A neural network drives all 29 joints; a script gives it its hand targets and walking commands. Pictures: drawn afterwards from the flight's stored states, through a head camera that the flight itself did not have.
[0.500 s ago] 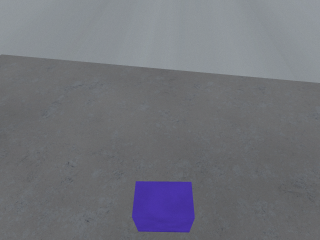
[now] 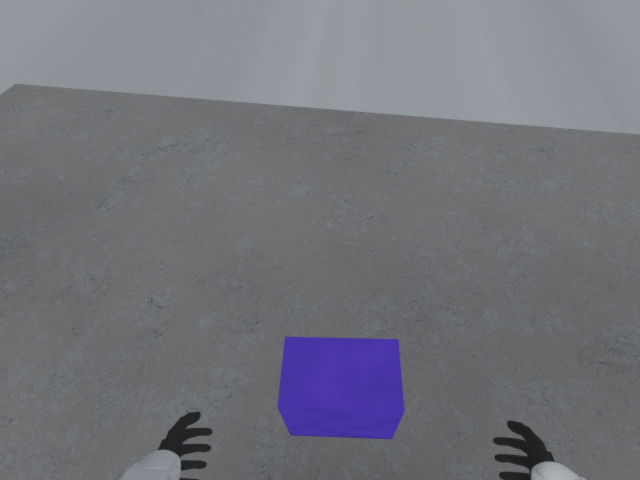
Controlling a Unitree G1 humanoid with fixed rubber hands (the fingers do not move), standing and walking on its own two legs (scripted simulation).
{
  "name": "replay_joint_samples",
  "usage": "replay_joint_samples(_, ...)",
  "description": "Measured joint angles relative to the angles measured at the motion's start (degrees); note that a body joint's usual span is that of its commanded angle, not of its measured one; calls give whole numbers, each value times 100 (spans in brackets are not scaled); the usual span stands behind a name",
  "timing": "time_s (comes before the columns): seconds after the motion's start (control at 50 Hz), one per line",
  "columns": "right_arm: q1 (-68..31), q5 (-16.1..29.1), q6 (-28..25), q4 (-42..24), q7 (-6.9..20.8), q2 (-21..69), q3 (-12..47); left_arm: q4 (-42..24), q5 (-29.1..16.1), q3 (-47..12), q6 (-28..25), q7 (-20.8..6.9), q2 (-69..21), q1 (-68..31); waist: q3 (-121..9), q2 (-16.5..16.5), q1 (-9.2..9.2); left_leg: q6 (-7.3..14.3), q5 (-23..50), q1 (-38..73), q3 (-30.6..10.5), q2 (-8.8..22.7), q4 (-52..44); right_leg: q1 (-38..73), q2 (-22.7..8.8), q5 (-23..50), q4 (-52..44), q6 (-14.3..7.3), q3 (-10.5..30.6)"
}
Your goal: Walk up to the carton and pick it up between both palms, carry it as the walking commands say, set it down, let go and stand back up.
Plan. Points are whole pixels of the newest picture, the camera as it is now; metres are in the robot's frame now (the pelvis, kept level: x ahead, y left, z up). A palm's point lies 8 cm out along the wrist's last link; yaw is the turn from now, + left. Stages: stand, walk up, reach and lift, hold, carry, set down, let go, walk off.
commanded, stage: reach and lift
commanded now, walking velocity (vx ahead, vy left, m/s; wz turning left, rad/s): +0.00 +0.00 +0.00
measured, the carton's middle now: (340, 390) +0.43 +0.01 -0.61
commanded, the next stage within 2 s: none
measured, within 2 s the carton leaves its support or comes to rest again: neither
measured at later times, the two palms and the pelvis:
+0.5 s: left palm (188, 445) +0.20 +0.23 -0.14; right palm (510, 473) +0.17 -0.22 -0.15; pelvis -0.02 +0.01 -0.04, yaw -1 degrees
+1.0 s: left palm (203, 356) +0.34 +0.25 -0.16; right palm (479, 370) +0.32 -0.22 -0.17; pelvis -0.08 -0.01 -0.08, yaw +1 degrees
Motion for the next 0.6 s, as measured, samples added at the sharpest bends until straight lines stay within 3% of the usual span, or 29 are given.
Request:
replay_joint_samples(0.06, -436, -21, 863, -141, 79, 9, -81, -164, 13, -36, 859, -36, 31, -305, -165, -24, 100, -23, -5, -153, 9, -10, -47, -176, 0, -50, -1, 24, 31)
replay_joint_samples(0.12, -217, -193, 1095, -346, 146, 240, -264, -426, 153, 32, 1124, -120, -104, -10, -240, -53, 119, -3, 67, -165, -39, -14, -259, -163, 13, 17, -231, -5, -1)
replay_joint_samples(0.22, 434, -593, 750, -830, 262, 661, -554, -920, 487, 355, 809, -307, -428, 539, -194, -124, 163, -11, 21, -535, -29, 0, -145, -541, 36, -13, -125, 0, 35)
replay_joint_samples(0.3, 559, -623, 355, -1236, 309, 767, -625, -1279, 564, 558, 401, -418, -440, 511, -251, -120, 105, -11, -155, -1345, -21, 16, 453, -1340, 66, -145, 418, 21, 96)
replay_joint_samples(0.48, 64, -445, 81, -1596, 324, 599, -600, -1440, 567, 738, 178, -415, -254, -250, -202, -77, -15, 22, -391, -2445, -22, 15, 1518, -2414, 84, -315, 1391, 55, 149)
replay_joint_samples(0.6, -693, -338, 160, -1392, 348, 467, -741, -1195, 449, 803, 258, -417, -101, -996, 133, -121, -50, 25, -394, -2718, -49, -56, 1924, -2681, 17, -360, 1832, 59, 135)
